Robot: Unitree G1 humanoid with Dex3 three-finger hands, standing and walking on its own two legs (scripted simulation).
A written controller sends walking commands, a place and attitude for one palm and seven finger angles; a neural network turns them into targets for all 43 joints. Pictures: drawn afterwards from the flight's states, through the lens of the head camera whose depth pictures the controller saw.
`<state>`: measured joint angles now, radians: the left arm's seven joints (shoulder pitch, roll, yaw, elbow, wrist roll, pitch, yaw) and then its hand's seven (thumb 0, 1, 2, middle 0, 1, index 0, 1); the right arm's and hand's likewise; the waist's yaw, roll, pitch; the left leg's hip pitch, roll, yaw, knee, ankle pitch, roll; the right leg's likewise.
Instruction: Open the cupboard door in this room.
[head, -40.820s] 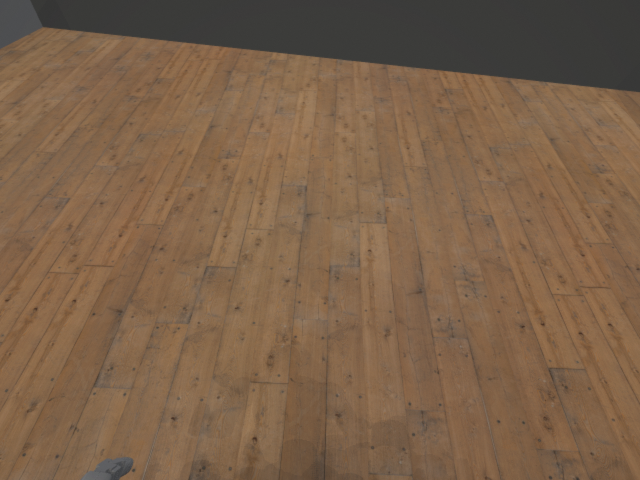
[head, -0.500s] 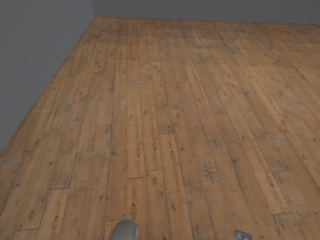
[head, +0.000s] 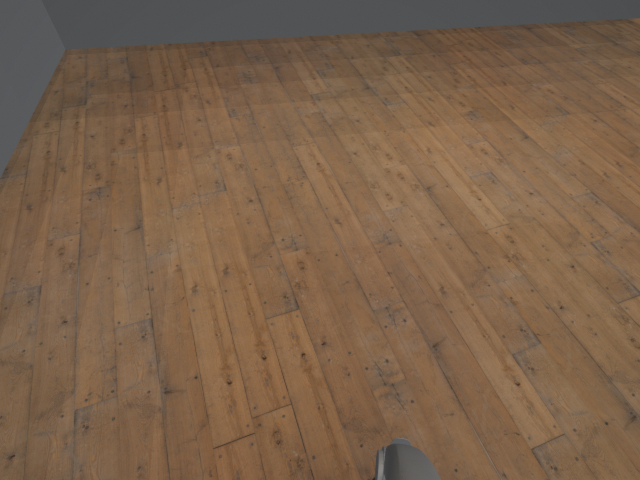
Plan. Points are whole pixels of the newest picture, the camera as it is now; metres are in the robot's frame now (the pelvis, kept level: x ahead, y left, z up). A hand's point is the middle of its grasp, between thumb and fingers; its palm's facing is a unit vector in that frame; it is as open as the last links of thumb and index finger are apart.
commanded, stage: turn to face it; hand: left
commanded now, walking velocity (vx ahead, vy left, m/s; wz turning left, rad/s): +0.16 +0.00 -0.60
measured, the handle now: out of the picture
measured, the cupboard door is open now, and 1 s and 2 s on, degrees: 39 39 39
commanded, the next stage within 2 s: none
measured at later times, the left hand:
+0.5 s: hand (248, 399) +0.26 +0.13 -0.18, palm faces +0.13 -0.98 -0.11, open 7.2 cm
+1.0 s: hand (217, 434) +0.20 +0.17 -0.16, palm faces +0.39 -0.87 -0.30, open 7.4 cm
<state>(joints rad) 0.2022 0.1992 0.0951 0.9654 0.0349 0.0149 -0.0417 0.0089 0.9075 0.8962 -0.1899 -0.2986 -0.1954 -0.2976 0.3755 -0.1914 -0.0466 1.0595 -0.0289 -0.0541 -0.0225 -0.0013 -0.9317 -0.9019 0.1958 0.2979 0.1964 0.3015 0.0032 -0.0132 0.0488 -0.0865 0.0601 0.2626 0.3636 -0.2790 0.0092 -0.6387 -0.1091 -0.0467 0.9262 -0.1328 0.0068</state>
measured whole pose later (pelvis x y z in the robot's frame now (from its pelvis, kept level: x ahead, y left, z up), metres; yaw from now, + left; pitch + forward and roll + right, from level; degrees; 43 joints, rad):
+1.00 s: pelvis +0.19 -0.08 -0.01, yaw +23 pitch +3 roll +0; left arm 0.15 0.24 0.06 0.88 0.02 0.03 0.01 0.01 0.90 0.90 -0.19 -0.30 -0.20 -0.30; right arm 0.21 -0.23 -0.07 0.92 -0.02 0.05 0.01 0.00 -0.90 -0.90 0.20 0.30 0.20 0.30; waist -0.02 0.03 0.05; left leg -0.41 -0.04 -0.11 0.55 -0.18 -0.01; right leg -0.30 -0.02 0.00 0.58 -0.34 0.05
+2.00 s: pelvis +0.23 -0.13 +0.00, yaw +61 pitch +0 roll +2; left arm 0.17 0.17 0.03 0.86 0.02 0.02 0.02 0.01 0.90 0.90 -0.20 -0.30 -0.20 -0.30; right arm 0.20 -0.27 -0.10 0.95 -0.02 0.09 0.02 0.01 -0.91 -0.90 0.20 0.30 0.20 0.30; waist -0.04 0.04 0.09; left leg -0.52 -0.01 -0.01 1.15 -0.41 -0.06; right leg -0.23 -0.08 -0.10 0.52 -0.29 -0.01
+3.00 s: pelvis +0.26 -0.12 -0.01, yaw +97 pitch +0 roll +2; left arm 0.24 0.20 0.05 0.89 0.03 0.01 0.02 0.01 0.91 0.90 -0.20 -0.30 -0.21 -0.30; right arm 0.12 -0.25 -0.07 0.94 -0.01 0.08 0.03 0.01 -0.91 -0.90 0.19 0.30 0.19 0.30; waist 0.00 -0.03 0.12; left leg -0.39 0.02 0.07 0.79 -0.43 -0.06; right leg -0.17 -0.13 -0.21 0.54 -0.35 0.01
